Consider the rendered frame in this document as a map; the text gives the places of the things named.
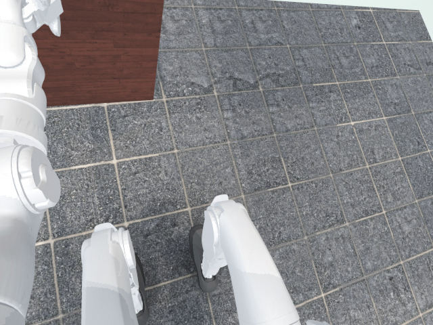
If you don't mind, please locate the cabinet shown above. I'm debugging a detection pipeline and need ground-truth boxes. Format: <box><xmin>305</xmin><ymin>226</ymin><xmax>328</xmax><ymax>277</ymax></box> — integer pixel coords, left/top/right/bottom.
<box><xmin>32</xmin><ymin>0</ymin><xmax>164</xmax><ymax>106</ymax></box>

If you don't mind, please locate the robot left foot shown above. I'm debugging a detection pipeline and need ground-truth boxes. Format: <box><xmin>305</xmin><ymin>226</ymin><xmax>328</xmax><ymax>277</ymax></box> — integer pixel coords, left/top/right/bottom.
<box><xmin>135</xmin><ymin>254</ymin><xmax>150</xmax><ymax>325</ymax></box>

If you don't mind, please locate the robot left forearm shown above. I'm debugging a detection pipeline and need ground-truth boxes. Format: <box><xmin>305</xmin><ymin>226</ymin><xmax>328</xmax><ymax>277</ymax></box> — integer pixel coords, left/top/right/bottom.
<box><xmin>0</xmin><ymin>22</ymin><xmax>47</xmax><ymax>155</ymax></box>

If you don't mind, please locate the robot left upper arm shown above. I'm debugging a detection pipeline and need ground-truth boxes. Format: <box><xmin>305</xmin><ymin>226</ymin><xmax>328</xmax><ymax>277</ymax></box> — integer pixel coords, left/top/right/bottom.
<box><xmin>0</xmin><ymin>144</ymin><xmax>61</xmax><ymax>325</ymax></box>

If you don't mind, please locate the left robot hand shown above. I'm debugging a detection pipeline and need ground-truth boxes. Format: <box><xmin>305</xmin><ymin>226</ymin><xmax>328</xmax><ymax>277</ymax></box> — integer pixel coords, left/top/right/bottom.
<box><xmin>0</xmin><ymin>0</ymin><xmax>64</xmax><ymax>37</ymax></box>

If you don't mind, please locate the left robot thigh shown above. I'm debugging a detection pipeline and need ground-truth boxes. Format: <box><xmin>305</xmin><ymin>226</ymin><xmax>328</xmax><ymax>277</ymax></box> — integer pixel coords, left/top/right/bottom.
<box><xmin>81</xmin><ymin>227</ymin><xmax>139</xmax><ymax>325</ymax></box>

